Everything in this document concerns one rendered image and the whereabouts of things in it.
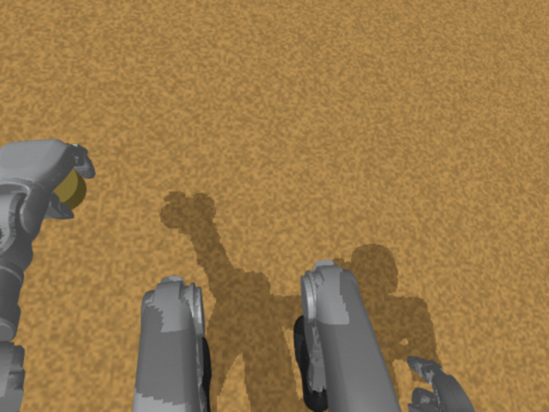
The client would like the left robot hand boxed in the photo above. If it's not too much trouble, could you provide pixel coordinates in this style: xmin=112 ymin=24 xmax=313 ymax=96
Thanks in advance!
xmin=0 ymin=139 xmax=95 ymax=220

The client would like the right robot foot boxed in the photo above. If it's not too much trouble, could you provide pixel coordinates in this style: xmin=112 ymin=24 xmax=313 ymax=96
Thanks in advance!
xmin=293 ymin=315 xmax=328 ymax=412

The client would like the tin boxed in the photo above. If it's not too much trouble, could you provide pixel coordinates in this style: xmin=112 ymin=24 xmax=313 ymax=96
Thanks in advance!
xmin=54 ymin=169 xmax=87 ymax=210

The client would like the left robot arm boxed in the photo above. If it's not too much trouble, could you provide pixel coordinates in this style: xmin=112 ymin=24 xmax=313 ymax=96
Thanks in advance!
xmin=0 ymin=178 xmax=50 ymax=412

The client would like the right robot hand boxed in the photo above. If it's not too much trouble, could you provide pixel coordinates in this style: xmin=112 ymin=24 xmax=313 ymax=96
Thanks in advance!
xmin=407 ymin=356 xmax=475 ymax=412

